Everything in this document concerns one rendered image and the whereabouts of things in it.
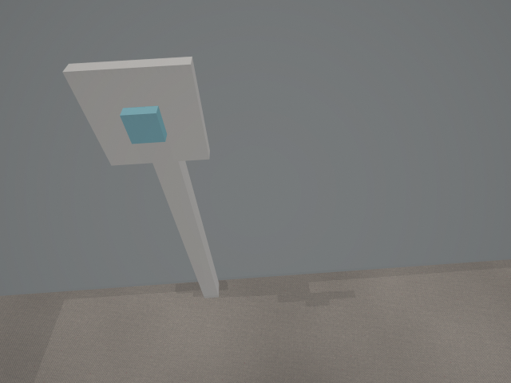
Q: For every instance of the button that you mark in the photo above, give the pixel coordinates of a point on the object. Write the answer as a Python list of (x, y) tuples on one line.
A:
[(144, 124)]

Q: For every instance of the panel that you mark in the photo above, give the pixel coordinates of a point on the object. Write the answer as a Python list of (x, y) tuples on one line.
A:
[(104, 88)]

